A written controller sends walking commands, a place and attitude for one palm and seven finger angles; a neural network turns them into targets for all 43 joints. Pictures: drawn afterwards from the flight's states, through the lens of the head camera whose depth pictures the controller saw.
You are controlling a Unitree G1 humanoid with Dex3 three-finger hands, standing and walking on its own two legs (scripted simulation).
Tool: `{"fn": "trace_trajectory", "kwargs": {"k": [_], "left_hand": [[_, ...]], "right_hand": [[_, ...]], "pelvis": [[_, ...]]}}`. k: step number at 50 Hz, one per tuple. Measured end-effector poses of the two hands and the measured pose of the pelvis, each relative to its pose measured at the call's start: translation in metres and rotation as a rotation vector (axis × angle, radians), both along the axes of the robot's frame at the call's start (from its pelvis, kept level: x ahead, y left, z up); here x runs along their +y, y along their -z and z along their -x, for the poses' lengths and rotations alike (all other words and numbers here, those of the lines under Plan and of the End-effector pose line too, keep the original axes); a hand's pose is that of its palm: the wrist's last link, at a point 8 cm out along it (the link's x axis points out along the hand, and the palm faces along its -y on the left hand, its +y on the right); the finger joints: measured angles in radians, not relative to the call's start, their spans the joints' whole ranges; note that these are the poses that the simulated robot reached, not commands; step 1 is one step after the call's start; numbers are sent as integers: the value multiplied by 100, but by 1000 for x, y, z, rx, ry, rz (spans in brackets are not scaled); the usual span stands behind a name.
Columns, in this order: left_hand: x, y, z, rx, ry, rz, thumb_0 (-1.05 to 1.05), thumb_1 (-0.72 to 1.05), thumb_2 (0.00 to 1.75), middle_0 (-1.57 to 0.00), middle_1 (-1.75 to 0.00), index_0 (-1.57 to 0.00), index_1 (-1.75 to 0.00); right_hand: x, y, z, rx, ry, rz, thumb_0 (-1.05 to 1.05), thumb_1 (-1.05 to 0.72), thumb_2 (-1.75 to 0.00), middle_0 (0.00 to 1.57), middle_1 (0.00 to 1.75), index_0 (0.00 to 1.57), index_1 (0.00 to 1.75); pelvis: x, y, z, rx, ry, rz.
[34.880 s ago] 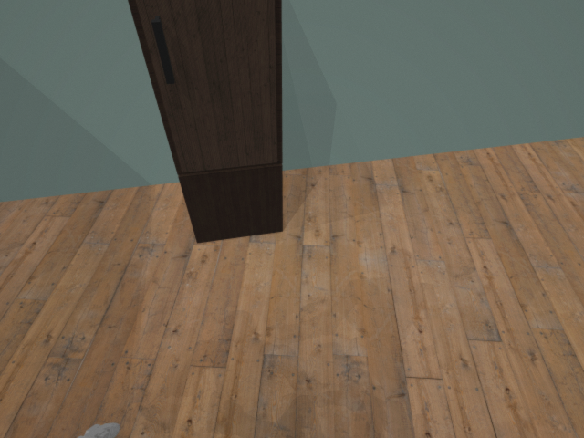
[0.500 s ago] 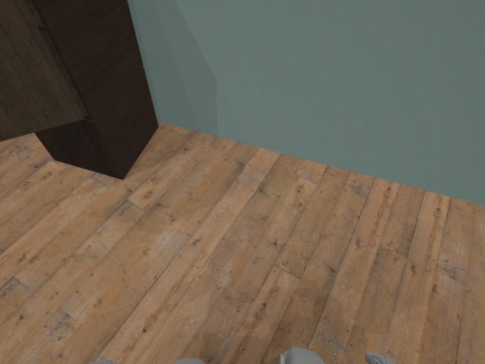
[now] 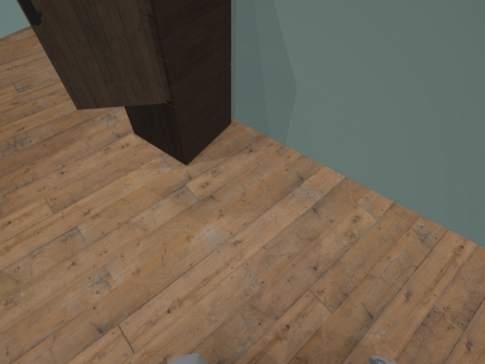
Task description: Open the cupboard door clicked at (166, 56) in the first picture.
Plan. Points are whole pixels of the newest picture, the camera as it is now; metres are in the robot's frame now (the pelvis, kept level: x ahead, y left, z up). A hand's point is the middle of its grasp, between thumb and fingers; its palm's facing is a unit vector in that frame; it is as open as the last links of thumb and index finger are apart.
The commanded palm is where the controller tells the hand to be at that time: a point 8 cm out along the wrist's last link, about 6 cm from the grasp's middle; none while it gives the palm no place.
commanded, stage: turn to face it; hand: left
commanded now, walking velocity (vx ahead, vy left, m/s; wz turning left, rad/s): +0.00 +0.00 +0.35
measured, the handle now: out of the picture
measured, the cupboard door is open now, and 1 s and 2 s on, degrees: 44 44 44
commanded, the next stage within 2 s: take the last steps up to it in 0.28 s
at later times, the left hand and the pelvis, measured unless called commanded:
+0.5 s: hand out of the picture +0.06 +0.16 -0.15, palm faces +0.19 -0.95 -0.25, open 7.3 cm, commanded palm none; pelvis +0.03 -0.03 +0.01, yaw +9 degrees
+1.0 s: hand out of the picture +0.05 +0.28 -0.17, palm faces +0.35 -0.91 -0.20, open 7.4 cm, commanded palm none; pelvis +0.11 +0.09 +0.01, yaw +16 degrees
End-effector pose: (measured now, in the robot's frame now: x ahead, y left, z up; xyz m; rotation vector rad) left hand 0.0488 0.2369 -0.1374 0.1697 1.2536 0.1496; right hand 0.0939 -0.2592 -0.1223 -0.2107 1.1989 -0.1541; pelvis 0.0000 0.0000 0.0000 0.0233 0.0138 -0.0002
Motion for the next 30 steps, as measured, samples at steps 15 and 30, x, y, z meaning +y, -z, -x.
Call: {"fn": "trace_trajectory", "kwargs": {"k": [15, 30], "left_hand": [[17, -17, -7, -19, -118, -60, 0, 91, 89, -20, -30, -20, -30], [-38, -23, 32, 12, -247, -7, 0, 92, 89, -21, -30, -20, -30]], "right_hand": [[21, 4, -29, -2, -115, -31, 1, -91, -90, 20, 30, 20, 30], [-3, 4, -51, 105, -172, -48, 1, -91, -90, 20, 30, 20, 30]], "pelvis": [[-12, -7, -16, -2, -94, 27], [-29, -16, -44, -9, -207, -6]]}}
